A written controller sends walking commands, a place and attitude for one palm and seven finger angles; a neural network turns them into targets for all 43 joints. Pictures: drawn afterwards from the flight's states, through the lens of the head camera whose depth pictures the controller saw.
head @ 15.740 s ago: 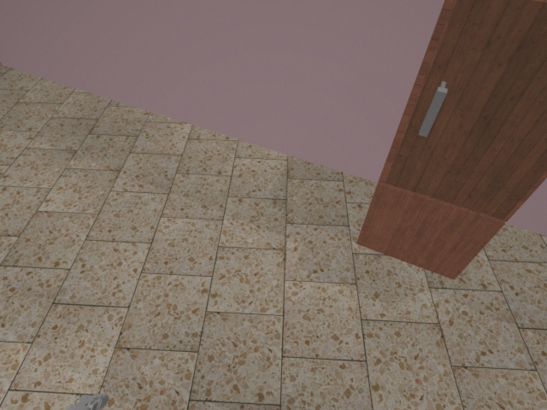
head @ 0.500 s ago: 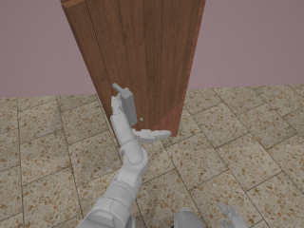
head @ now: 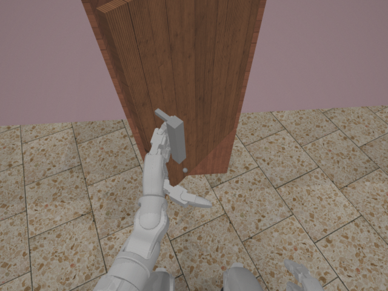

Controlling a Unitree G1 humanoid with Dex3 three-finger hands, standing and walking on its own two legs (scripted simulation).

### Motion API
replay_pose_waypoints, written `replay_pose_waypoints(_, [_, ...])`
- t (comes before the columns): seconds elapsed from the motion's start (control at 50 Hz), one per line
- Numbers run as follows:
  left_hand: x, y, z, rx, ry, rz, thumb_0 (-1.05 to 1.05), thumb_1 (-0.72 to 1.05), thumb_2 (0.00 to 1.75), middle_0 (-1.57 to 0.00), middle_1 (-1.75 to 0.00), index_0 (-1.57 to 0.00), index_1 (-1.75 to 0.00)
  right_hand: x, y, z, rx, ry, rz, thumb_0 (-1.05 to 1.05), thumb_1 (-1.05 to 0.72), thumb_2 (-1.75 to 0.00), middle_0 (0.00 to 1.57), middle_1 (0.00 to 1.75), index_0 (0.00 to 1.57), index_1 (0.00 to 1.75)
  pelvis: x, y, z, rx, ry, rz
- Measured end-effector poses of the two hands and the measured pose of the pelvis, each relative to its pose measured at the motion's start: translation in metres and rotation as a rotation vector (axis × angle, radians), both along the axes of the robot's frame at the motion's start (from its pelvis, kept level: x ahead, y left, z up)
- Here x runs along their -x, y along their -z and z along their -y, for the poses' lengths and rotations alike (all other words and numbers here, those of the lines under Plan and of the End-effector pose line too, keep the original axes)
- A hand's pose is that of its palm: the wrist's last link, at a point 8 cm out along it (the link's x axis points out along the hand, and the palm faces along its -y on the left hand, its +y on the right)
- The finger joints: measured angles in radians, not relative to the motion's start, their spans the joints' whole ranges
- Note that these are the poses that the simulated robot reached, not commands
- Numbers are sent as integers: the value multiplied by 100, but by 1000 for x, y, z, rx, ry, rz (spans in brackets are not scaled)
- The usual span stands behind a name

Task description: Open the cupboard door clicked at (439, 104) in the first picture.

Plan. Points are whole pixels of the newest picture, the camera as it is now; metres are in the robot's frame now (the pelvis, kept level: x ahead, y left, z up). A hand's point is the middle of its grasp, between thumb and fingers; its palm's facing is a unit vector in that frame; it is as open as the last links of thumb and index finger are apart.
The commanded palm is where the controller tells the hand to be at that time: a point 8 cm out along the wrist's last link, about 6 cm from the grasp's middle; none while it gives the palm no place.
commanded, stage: slide the hand sideways off the handle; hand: left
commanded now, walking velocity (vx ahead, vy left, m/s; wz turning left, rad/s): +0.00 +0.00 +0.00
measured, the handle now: (170, 136) +0.42 +0.06 +0.06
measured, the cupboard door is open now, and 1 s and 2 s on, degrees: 45 45 45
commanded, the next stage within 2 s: draw the hand back to the body in 0.72 s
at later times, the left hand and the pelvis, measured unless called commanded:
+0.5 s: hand (162, 194) +0.29 +0.07 +0.04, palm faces +0.02 -1.00 +0.00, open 16.3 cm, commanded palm +0.26 +0.13 +0.04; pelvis +0.02 -0.01 +0.00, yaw +2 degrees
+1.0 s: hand (136, 205) +0.26 +0.11 +0.07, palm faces +0.04 -1.00 -0.04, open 16.3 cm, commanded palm +0.23 +0.17 +0.08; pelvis +0.02 -0.02 +0.00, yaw +2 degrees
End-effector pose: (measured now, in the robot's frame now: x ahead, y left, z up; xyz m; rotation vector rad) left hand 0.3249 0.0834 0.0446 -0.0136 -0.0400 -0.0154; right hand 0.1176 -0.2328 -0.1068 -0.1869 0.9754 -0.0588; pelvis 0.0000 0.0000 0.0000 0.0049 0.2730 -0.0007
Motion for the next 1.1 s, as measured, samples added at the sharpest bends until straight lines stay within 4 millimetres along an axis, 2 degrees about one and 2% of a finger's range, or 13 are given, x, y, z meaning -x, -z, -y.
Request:
replay_pose_waypoints(0.1, [12,3,-12,-10,-18,-16,-1,-50,30,-15,-31,-16,-30,-12,-2,-2,-4,-4,15,1,-90,-90,20,30,20,30,-4,-1,1,0,0,5])
replay_pose_waypoints(0.22, [28,0,-24,-11,-27,-12,-1,-50,30,-16,-31,-16,-30,-37,-7,-5,-10,-31,69,1,-90,-90,20,30,20,30,-8,-2,4,2,-10,11])
replay_pose_waypoints(0.36, [40,0,-31,-12,-21,-21,-1,-50,30,-16,-30,-15,-30,-65,-12,-7,-11,-63,138,1,-90,-90,20,30,20,30,-12,1,8,1,-22,12])
replay_pose_waypoints(0.48, [51,1,-40,-15,-32,-42,-1,-50,30,-16,-30,-15,-30,-79,-16,-6,-10,-74,177,1,-90,-90,20,30,20,30,-15,2,13,0,-28,12])
replay_pose_waypoints(0.74, [78,0,-56,-32,-44,-63,-1,-50,30,-16,-30,-15,-30,-77,-13,4,0,-64,193,1,-90,-90,20,30,20,30,-17,6,20,0,-35,8])
replay_pose_waypoints(0.88, [77,1,-64,-33,-44,-47,-1,-50,30,-16,-30,-15,-30,-71,-8,10,19,-53,196,1,-90,-90,20,30,20,30,-14,11,22,4,-37,3])
replay_pose_waypoints(0.96, [80,-15,-74,-46,-48,-36,-1,-50,30,-16,-30,-15,-30,-68,-13,10,13,-26,199,1,-90,-90,20,30,20,30,-15,6,21,4,-31,22])
replay_pose_waypoints(1.1, [95,-46,-96,-60,-76,-39,-1,-50,30,-16,-30,-15,-30,-67,-36,4,8,-18,235,1,-90,-90,20,30,20,30,-21,-11,17,10,-33,63])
